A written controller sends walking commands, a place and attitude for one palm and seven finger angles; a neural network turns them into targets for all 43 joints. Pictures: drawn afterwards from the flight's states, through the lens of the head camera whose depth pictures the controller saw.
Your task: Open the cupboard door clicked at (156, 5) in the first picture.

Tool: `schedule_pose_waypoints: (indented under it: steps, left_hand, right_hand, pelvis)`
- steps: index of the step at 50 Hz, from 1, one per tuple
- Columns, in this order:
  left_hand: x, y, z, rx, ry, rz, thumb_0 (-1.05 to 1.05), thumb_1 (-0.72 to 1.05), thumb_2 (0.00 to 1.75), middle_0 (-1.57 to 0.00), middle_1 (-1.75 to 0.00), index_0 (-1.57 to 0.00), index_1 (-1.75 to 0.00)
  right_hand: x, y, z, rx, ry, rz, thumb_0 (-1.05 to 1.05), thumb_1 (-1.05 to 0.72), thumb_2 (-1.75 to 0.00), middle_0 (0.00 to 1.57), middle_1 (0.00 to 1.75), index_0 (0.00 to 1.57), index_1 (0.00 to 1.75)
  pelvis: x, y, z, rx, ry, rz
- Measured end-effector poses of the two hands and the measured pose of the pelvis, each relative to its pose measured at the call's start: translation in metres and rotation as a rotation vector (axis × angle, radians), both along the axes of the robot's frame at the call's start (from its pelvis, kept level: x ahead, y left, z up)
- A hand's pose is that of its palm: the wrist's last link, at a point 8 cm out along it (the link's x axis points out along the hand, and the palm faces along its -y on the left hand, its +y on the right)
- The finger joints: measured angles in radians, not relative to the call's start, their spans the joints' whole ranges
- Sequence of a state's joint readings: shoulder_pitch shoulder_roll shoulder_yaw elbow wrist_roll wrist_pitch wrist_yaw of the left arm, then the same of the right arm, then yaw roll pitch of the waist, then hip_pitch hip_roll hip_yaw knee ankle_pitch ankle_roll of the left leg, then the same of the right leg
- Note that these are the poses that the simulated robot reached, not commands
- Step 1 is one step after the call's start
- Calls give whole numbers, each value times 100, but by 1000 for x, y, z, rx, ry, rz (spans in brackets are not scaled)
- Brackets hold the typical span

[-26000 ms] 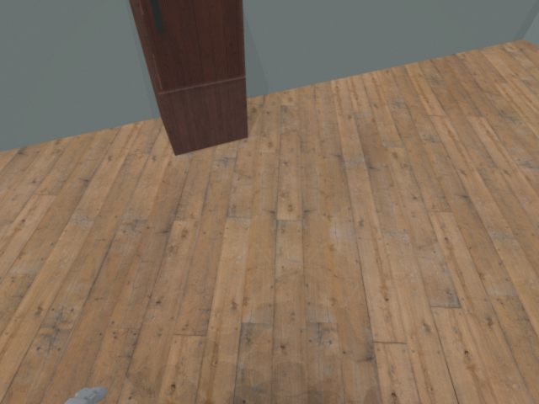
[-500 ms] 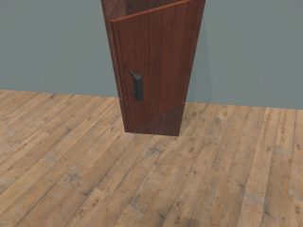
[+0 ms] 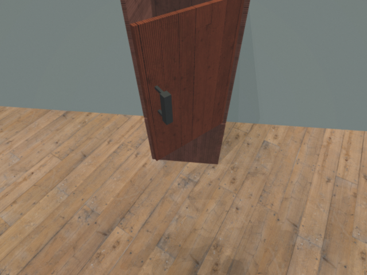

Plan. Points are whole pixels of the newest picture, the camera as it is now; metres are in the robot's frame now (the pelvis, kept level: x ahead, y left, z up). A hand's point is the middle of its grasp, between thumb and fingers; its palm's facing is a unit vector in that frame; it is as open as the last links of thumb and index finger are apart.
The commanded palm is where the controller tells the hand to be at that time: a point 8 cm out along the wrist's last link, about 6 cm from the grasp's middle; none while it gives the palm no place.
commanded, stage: look to check the result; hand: left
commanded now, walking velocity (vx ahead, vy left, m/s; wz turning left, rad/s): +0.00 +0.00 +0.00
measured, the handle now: (162, 104) +0.63 +0.10 -0.02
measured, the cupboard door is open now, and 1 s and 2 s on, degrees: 42 42 42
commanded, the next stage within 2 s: walk to a spot facing it in 0.02 s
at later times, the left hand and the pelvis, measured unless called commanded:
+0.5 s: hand out of the picture +0.08 +0.19 -0.18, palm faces -0.13 -0.96 -0.26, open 7.4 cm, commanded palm none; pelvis -0.01 -0.01 -0.02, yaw -9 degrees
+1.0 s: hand out of the picture +0.12 +0.16 -0.18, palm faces -0.34 -0.90 -0.26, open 7.4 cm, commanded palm none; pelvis -0.01 -0.02 -0.01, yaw -26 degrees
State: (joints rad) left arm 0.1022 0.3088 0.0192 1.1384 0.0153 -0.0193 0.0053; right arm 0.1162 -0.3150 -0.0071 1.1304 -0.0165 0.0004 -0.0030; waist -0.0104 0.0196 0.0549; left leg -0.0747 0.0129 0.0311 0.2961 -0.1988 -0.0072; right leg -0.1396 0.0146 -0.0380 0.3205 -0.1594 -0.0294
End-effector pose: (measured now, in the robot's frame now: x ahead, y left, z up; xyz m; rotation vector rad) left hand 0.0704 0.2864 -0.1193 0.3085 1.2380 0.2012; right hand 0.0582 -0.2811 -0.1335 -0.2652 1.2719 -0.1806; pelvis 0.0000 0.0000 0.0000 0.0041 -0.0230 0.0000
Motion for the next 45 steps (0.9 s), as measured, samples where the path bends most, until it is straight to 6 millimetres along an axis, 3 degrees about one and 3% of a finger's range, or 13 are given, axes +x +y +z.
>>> schedule_pose_waypoints:
  steps: [10,15,24,31,38,45]
  left_hand:
    - [15,-7,0,-9,-21,-15,1,90,90,-20,-30,-20,-30]
    - [15,-14,-7,-16,5,-21,1,90,90,-20,-30,-20,-30]
    - [12,-47,-28,-75,77,-92,1,91,90,-20,-30,-20,-30]
    - [20,-80,-34,-72,36,-134,1,90,90,-20,-30,-20,-30]
    - [12,-96,-21,-60,103,-192,0,90,90,-20,-30,-20,-30]
    - [31,-94,-17,-62,109,-269,1,90,90,-20,-30,-20,-30]
  right_hand:
    - [7,-5,2,-6,-11,0,0,-91,-90,20,30,20,30]
    - [2,-1,-2,-4,-21,-43,0,-91,-90,20,30,20,30]
    - [-48,15,-22,47,4,-179,0,-91,-90,20,30,20,30]
    - [-86,1,-48,92,83,-258,1,-91,-90,20,30,20,30]
    - [-73,-16,-23,79,-9,-330,1,-91,-90,20,30,20,30]
    - [-52,-22,-4,50,-130,-383,1,-91,-90,20,30,20,30]
  pelvis:
    - [5,-3,0,0,5,-6]
    - [4,-4,-3,1,11,-49]
    - [-4,-10,-17,30,10,-152]
    - [-9,-33,-31,28,2,-205]
    - [-16,-40,-12,45,28,-297]
    - [-13,-35,-5,55,49,-392]
